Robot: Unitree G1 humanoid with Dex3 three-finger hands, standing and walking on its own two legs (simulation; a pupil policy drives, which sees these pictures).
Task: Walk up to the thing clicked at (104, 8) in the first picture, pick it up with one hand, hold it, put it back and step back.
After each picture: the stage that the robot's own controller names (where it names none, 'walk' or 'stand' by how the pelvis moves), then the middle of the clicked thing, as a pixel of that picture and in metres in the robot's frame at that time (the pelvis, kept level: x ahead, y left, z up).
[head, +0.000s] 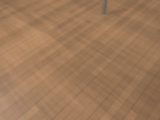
stand; (104, 5) +2.03 -0.30 -0.65
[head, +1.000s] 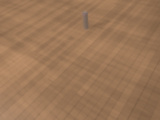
walk; (85, 20) +1.91 +0.11 -0.62
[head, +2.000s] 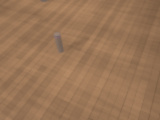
walk; (59, 42) +1.29 +0.34 -0.64
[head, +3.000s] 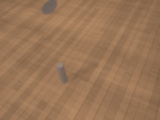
walk; (62, 73) +0.87 +0.29 -0.65
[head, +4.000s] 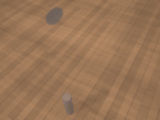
walk; (68, 104) +0.56 +0.18 -0.64
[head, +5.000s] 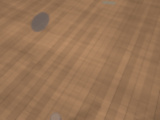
stand; out of the picture +0.41 +0.20 -0.64
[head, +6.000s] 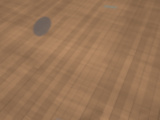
stand; out of the picture +0.39 +0.19 -0.66
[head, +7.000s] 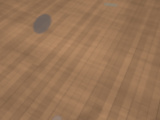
stand; out of the picture +0.41 +0.19 -0.66
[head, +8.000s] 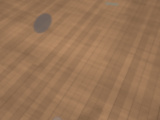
stand; out of the picture +0.39 +0.19 -0.66
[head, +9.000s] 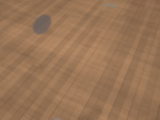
stand; out of the picture +0.40 +0.19 -0.66
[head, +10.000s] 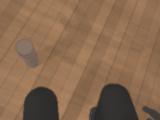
go down; (29, 55) +0.47 +0.21 -0.33
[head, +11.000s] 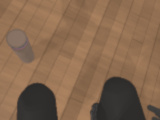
go down; (23, 49) +0.48 +0.22 -0.27
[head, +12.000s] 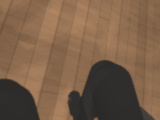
close in; out of the picture +0.47 +0.27 -0.17
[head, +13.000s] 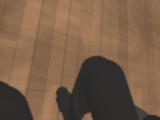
close; out of the picture +0.46 +0.28 -0.16
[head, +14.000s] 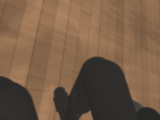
lift; out of the picture +0.43 +0.27 -0.17
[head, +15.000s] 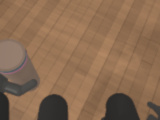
lift; (21, 71) +0.34 +0.20 +0.00
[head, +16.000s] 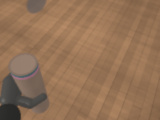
hold; (33, 88) +0.31 +0.17 +0.03
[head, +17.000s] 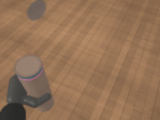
hold; (38, 87) +0.32 +0.16 +0.03
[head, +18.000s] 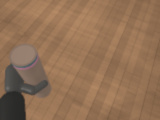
crouch; (34, 75) +0.36 +0.16 -0.01
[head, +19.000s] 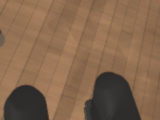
lower; out of the picture +0.50 +0.24 -0.05
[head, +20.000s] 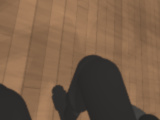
lower; out of the picture +0.47 +0.29 -0.17
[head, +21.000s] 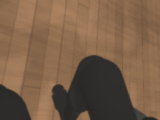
lower; out of the picture +0.47 +0.29 -0.17
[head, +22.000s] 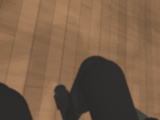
lower; out of the picture +0.46 +0.29 -0.17
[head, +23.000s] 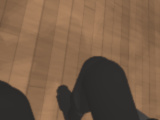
lower; out of the picture +0.45 +0.28 -0.17
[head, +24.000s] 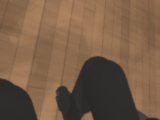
loosen; out of the picture +0.45 +0.26 -0.17
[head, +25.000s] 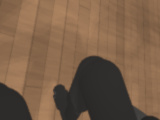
withdraw; out of the picture +0.46 +0.26 -0.18
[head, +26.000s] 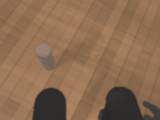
walk; (46, 58) +0.48 +0.18 -0.34
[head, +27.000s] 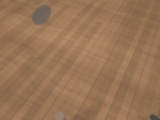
stand; out of the picture +0.40 +0.16 -0.59
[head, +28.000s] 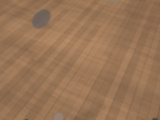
stand; out of the picture +0.41 +0.17 -0.60
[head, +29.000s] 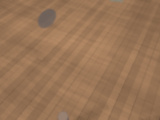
stand; out of the picture +0.41 +0.16 -0.63
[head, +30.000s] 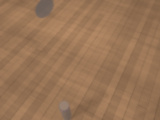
walk; (65, 111) +0.44 +0.15 -0.65
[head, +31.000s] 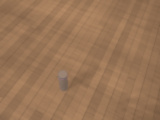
walk; (63, 81) +0.61 +0.12 -0.64
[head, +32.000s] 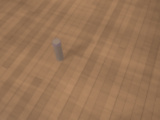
walk; (58, 50) +0.90 +0.25 -0.62
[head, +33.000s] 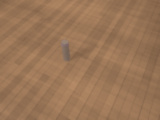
stand; (65, 51) +1.06 +0.18 -0.64
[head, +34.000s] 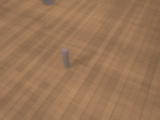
stand; (65, 58) +1.05 +0.19 -0.66
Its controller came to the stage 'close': yes
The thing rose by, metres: 0.69
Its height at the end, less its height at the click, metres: +0.00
